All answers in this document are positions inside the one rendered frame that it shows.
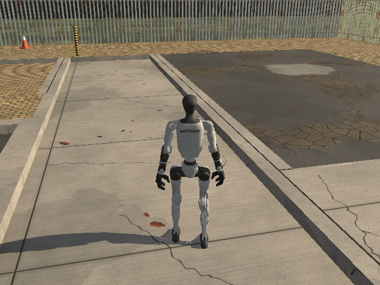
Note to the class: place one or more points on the robot right upper arm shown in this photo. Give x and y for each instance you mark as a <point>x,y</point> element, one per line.
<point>211,135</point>

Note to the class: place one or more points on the robot left thigh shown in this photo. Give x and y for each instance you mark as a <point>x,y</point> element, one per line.
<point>175,178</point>

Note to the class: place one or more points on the right robot forearm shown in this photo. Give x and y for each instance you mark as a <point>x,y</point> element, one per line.
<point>217,160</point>

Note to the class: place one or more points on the left robot forearm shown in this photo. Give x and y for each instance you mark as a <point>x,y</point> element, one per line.
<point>163,162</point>

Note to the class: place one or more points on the robot left upper arm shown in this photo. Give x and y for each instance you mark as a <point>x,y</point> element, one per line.
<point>168,137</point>

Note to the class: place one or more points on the robot right hand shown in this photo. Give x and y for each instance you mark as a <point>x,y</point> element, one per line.
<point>220,178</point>

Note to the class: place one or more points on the left robot foot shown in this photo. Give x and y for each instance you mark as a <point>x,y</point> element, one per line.
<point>175,237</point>

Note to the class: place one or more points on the robot left hand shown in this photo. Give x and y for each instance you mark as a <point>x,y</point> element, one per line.
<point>159,180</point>

